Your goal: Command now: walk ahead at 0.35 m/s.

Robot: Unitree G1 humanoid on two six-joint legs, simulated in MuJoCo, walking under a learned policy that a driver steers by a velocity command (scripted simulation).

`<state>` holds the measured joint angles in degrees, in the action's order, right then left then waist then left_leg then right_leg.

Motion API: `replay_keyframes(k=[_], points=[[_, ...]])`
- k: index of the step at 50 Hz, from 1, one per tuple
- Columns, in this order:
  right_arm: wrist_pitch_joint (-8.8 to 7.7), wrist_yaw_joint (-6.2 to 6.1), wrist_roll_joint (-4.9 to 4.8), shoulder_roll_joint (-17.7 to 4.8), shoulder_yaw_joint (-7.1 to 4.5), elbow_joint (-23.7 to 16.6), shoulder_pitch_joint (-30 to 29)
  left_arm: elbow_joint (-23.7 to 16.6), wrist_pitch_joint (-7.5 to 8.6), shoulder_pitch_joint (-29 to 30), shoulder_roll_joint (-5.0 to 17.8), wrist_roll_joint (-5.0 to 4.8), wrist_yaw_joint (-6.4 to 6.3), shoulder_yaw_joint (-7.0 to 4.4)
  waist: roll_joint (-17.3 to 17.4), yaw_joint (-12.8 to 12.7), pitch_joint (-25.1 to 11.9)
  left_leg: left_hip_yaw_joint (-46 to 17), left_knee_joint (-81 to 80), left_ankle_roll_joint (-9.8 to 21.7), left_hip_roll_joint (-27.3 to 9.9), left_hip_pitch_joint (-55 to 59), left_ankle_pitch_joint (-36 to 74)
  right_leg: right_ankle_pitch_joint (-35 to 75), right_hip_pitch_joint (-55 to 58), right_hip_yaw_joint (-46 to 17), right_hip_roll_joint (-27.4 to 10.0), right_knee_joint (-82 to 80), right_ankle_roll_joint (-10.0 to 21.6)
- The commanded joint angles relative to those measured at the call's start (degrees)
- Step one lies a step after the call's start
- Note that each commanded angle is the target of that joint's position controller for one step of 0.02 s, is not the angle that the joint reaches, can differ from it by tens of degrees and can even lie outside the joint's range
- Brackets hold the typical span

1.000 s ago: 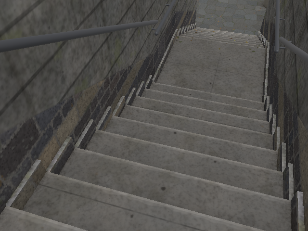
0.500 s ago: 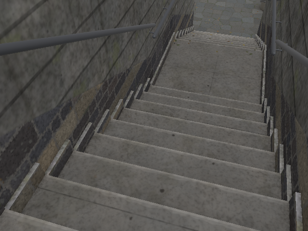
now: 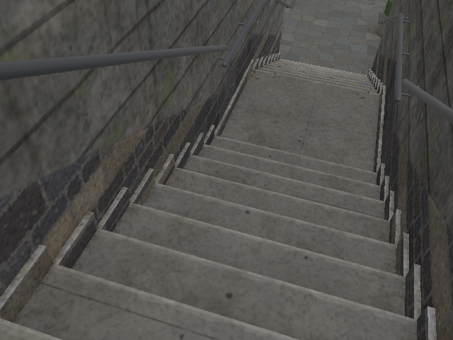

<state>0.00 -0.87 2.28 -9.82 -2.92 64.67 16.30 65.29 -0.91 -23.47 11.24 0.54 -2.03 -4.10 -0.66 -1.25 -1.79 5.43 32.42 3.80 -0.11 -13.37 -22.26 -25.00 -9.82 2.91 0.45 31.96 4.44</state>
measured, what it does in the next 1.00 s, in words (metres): goes down: right foot 0.15 m lower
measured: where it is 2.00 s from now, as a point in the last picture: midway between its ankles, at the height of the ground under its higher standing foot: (228, 268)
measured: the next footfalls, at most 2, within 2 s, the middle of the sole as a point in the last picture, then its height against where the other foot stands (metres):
right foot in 0.48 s outside the picture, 0.15 m lower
left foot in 1.02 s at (190, 339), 0.15 m lower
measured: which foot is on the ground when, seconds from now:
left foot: down 0.00-0.48, up 0.50-1.00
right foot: up 0.00-0.46, down 0.48-1.00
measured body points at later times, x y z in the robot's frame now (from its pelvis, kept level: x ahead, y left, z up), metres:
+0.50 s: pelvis +0.24 +0.00 -0.13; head +0.26 -0.02 +0.32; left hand +0.40 +0.22 -0.25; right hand +0.13 -0.22 -0.28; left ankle +0.01 +0.08 -0.69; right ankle +0.31 -0.06 -0.87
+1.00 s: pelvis +0.53 +0.04 -0.26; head +0.54 +0.05 +0.19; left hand +0.42 +0.26 -0.41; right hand +0.72 -0.18 -0.37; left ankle +0.68 +0.13 -0.99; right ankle +0.30 -0.06 -0.87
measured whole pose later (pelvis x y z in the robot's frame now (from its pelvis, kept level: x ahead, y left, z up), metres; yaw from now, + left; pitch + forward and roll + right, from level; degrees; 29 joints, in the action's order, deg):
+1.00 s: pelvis +0.53 +0.04 -0.26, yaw +1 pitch -1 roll -4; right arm -2.9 1.3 1.0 -12.8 -2.3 54.2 2.1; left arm 61.8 4.2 -28.8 10.2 2.8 -1.7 -0.6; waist 3.6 -6.7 1.5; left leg 2.6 21.2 4.1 -4.2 -22.8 18.5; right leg -49.1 -2.4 5.2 4.5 59.5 3.6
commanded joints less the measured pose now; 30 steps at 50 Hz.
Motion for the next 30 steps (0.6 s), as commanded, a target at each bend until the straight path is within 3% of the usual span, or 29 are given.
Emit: replay_keyframes(k=[1, 2, 3, 4, 5, 6, 7, 9, 10, 11, 12, 14, 15, 16, 20, 21, 22, 23, 24, 25, 26, 27, 28, 29, 30], points=[[-0.76, -0.13, -0.75, -9.28, -2.19, 3.86, 21.82, -8.58, 1.12, 12.51, 1.22, 1.18, 0.22, 0.03, 15.55, 10.43, 10.75, -35.63, -22.82, 4.97, -17.56, 18.13, -27.51, -7.96, -40.69, -0.26, 2.69, 19.12, 1.03], [-0.36, -0.59, -1.39, -10.65, -2.39, 2.53, 18.13, -9.05, 1.25, 11.95, 4.23, 2.3, 0.56, -0.46, 11.5, 7.68, 13.33, -39.63, -25.16, 8.04, -20.51, 10.81, -33.1, -3.66, -39.84, -4.06, -0.78, 22.36, 0.92], [-0.94, -0.73, -1.15, -9.54, -1.98, -0.24, 12.37, -9.07, 1.59, 10.42, 4.44, 1.76, 1.33, -0.59, 7.91, 4.6, 13.79, -36.52, -25.2, 9.1, -18.71, 5.8, -29.68, 1.86, -36.35, -5.62, -2.8, 22.98, -0.06], [-1.86, -0.79, -0.59, -8.44, -1.69, -1.37, 8.73, -7.85, 2.07, 7.88, 4.31, 1.86, 1.73, -0.65, 6.68, 2.29, 12.94, -30.5, -23.91, 9.2, -15.94, 4.3, -20.16, 5.43, -33.32, -5.26, -3.82, 23.2, -1.1], [-2.74, -0.76, 0.42, -7.09, -1.49, -1.25, 9.58, -6.06, 2.02, 5.12, 5.1, 2.61, 2.1, -0.98, 5.92, 1.64, 11.27, -27.01, -21.71, 9.22, -14.51, 4.33, -14.07, 9.53, -32.17, -6.25, -4.48, 25.73, -1.3], [-3.6, -0.66, 0.18, -5.8, -1.13, -1.13, 10.83, -5.75, 1.78, 4.87, 4.97, 3.24, 2.46, -0.88, 5.37, 1.23, 10.23, -24.03, -20.51, 9.11, -13.22, 5.01, -8.65, 12.9, -32.81, -6.46, -4.73, 26.63, -1.49], [-3.85, -0.59, -0.26, -4.71, -0.65, -0.79, 12.82, -5.42, 1.74, 4.18, 4.45, 3.02, 2.48, -0.74, 5.35, 1.03, 9.2, -21.9, -19.28, 8.74, -11.75, 5.73, -3.07, 15.01, -33.3, -6.72, -4.74, 27.02, -1.84], [-5.02, -1.0, -0.85, -2.96, 0.07, 0.91, 13.27, -6.5, 2.62, 7.63, 3.81, 1.62, 2.49, -0.88, 3.39, 0.25, 8.54, -16.27, -12.5, 7.52, -8.48, 8.33, 7.6, 26.68, -35.79, -8.53, -5.01, 22.0, -2.16], [-5.45, -1.05, -0.59, -3.4, 0.36, 0.63, 15.02, -6.6, 2.95, 9.46, 3.59, 2.08, 2.46, -0.74, 3.74, 1.45, 7.26, -15.03, -10.73, 7.52, -8.01, 8.86, 10.67, 29.01, -36.21, -7.63, -4.76, 20.5, -2.43], [-5.78, -1.24, -0.84, -3.87, 0.38, 0.22, 13.6, -7.68, 3.01, 12.12, 3.79, 2.45, 2.68, -0.43, 3.18, 0.93, 8.06, -13.22, -9.26, 7.78, -6.61, 3.1, 9.06, 34.75, -32.72, -6.03, -4.43, 15.08, -2.79], [-5.92, -1.17, -0.7, -4.87, 0.3, -0.02, 12.85, -8.45, 3.17, 15.6, 3.16, 2.69, 3.44, 0.09, 4.27, 2.12, 7.45, -11.78, -7.48, 7.69, -6.65, 0.77, 8.57, 40.62, -29.11, -4.58, -3.54, 12.01, -2.46], [-5.85, -1.13, -0.47, -4.59, 1.09, -0.58, 14.31, -9.71, 3.25, 18.41, 2.69, 3.3, 4.4, 0.53, 3.11, 3.78, 7.2, -11.9, -3.7, 7.52, -6.0, -4.0, 9.12, 46.99, -24.11, -2.8, -2.51, 8.75, -1.27], [-5.96, -0.94, -1.07, -5.09, 1.34, -1.27, 13.97, -10.42, 3.42, 19.63, 2.55, 2.68, 4.31, 1.0, 3.51, 4.33, 7.63, -11.27, -2.95, 7.4, -5.61, -6.77, 9.99, 47.84, -20.85, -1.1, -1.96, 7.19, -1.16], [-5.7, -0.64, -0.98, -5.19, 1.57, -1.24, 13.32, -11.43, 3.66, 21.41, 1.96, 2.15, 4.11, 1.44, 3.27, 4.68, 7.99, -10.36, -0.98, 6.99, -5.66, -10.48, 9.39, 49.27, -16.47, 0.01, -1.83, 6.02, -0.95], [-4.48, -1.32, 0.33, -6.75, 1.78, -0.35, 15.2, -14.26, 3.47, 25.95, 3.0, -0.1, 3.23, 2.31, 3.47, 8.62, 12.87, -11.95, 8.83, 7.72, -5.64, -2.17, 16.16, 41.9, -17.66, 0.23, -2.42, -4.7, -1.43], [-4.54, -1.24, 1.18, -7.16, 1.77, -0.55, 13.96, -13.24, 3.57, 21.31, 3.22, -0.32, 2.83, 2.1, 2.85, 7.34, 9.55, -11.09, 15.03, 7.71, -5.21, -2.32, 20.22, 43.45, -11.12, 3.63, -0.71, -2.84, -1.3], [-4.35, -1.06, 1.01, -7.44, 1.75, 0.03, 14.1, -10.33, 3.76, 13.0, 4.24, -0.11, 2.16, 1.87, 1.8, 4.34, 7.01, -10.17, 24.99, 7.78, -4.23, -1.31, 29.47, 40.21, -4.52, 3.4, 0.01, -4.41, -0.6], [-3.94, -1.65, 0.86, -8.6, 1.42, 1.11, 15.55, -7.19, 4.2, 5.28, 5.68, -0.13, 1.89, 1.45, 0.33, 0.87, 5.7, -10.29, 35.18, 8.21, -3.29, 3.75, 34.43, 36.95, -2.23, 1.03, -1.4, -15.61, 0.24], [-3.31, -2.23, -0.13, -7.14, 1.54, 2.38, 16.21, -3.11, 4.85, -5.66, 6.88, 0.49, 1.96, 0.64, -4.18, -3.97, 2.94, -7.09, 52.53, 7.88, -0.61, -0.61, 24.6, 48.2, 9.97, 1.27, -3.52, -22.67, 0.9], [-3.74, -2.08, -1.35, -3.28, 1.38, 2.11, 18.89, -0.64, 5.03, -12.79, 10.65, 0.26, 2.38, -0.21, -13.61, -3.56, -4.62, -5.27, 77.69, 5.03, 6.9, -21.17, -24.98, 73.01, 30.88, -6.91, -12.58, -2.36, 3.23], [-4.4, -2.98, -4.51, -4.69, 1.1, -0.05, 23.62, -1.68, 4.92, -13.9, 11.05, 0.52, 3.09, 0.37, -10.51, -1.02, -13.25, -10.87, 83.93, 4.99, 5.11, -36.33, -26.08, 80.5, 45.26, -17.49, -21.06, 11.84, 7.2], [-4.45, -3.35, -4.38, -8.31, 0.71, -2.6, 18.2, -3.08, 4.21, -11.29, 12.12, -0.74, 2.54, -0.21, -9.32, -3.15, -15.23, -9.09, 84.42, 3.86, 3.47, -46.97, -20.03, 55.02, 45.75, -25.86, -26.45, 3.56, 15.33], [-3.99, -2.95, -2.44, -9.34, 0.23, -4.34, 10.17, -4.45, 3.71, -6.68, 9.97, -0.96, 1.51, -0.03, -6.84, -3.55, -7.7, -6.11, 80.05, 2.0, 1.47, -52.87, -14.44, 32.14, 35.86, -28.97, -26.5, -6.21, 17.68], [-3.55, -1.65, -0.22, -10.07, -0.31, -5.15, 5.07, -6.36, 3.76, -1.81, 6.63, -0.23, 1.28, 1.19, 2.61, -0.95, -0.4, -9.8, 68.9, 1.64, -1.84, -48.6, -6.45, 16.95, 21.76, -24.97, -22.98, -10.77, 15.01], [-2.63, -0.93, 0.45, -8.7, -0.55, -4.93, 4.97, -5.8, 4.48, -3.08, 7.63, 1.06, 1.29, 1.03, -2.7, -0.69, 2.83, -9.27, 66.28, 1.11, -1.89, -43.01, -7.75, 17.88, 10.1, -28.12, -23.9, -10.16, 16.29]])
Keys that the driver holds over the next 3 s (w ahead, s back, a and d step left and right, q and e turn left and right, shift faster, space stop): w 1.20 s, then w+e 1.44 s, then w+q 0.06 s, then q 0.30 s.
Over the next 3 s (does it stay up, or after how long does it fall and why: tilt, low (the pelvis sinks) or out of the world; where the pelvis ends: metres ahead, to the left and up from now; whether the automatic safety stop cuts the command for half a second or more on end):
stays up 1.50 -0.24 -0.78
